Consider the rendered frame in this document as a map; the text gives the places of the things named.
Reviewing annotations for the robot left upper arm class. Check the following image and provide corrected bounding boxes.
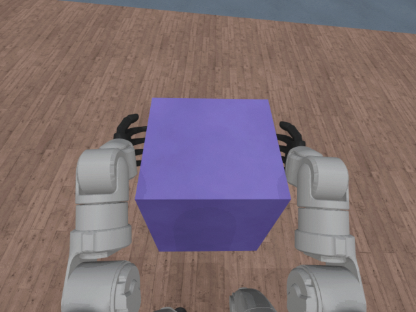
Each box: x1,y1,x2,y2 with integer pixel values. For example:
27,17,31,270
62,260,141,312

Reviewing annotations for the robot right upper arm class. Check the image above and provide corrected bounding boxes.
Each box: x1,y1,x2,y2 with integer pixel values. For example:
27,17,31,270
287,265,366,312

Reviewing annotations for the left robot hand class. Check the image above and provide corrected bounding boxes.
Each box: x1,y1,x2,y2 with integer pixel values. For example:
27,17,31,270
113,114,147,166

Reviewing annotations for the carton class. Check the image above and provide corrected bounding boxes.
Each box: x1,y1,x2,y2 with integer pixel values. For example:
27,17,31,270
135,97,291,252

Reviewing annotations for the left robot forearm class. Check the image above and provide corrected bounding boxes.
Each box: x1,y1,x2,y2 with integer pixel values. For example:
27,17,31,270
61,138,137,312

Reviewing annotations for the robot right thigh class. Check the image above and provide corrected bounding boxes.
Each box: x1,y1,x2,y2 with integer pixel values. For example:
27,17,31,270
229,288,277,312

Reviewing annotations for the right robot hand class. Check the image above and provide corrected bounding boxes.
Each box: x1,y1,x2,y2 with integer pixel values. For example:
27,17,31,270
276,122,306,170

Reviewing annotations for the right robot forearm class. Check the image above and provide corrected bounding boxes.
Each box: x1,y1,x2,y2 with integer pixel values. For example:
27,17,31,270
285,146,367,312

